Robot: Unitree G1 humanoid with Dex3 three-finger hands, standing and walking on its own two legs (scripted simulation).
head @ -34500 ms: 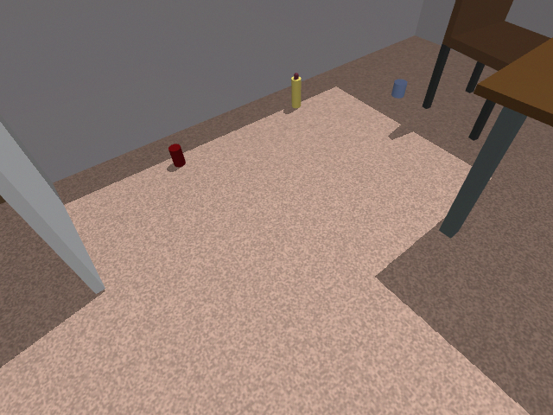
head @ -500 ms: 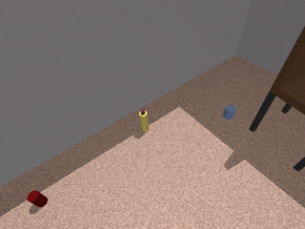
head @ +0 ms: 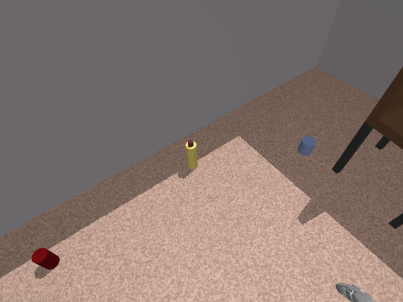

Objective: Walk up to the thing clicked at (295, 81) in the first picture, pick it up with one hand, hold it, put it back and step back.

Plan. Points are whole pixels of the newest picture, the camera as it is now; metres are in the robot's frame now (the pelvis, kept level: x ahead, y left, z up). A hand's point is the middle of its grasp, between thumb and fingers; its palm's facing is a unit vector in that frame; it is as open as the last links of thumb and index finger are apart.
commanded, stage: step back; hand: left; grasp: from the side
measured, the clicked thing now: (191, 153) +0.96 +0.14 -0.65
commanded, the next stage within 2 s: stand in 0.10 s
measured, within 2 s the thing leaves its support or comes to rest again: neither
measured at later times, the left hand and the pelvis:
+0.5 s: hand out of the picture +0.08 +0.25 -0.14, palm faces -0.04 -0.94 -0.34, open 7.4 cm; pelvis +0.00 +0.00 +0.01, yaw +0 degrees
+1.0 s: hand out of the picture +0.07 +0.25 -0.14, palm faces -0.04 -0.94 -0.34, open 7.4 cm; pelvis +0.00 -0.01 +0.01, yaw +0 degrees
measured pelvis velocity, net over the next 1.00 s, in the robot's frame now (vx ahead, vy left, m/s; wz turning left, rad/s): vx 0.00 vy -0.01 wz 0.00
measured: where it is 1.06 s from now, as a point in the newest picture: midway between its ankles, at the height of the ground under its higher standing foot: outside the picture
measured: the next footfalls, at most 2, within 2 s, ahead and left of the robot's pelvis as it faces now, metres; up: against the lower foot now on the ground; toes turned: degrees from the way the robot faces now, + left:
none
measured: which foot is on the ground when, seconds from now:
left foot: down 0.00-1.00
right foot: down 0.00-1.00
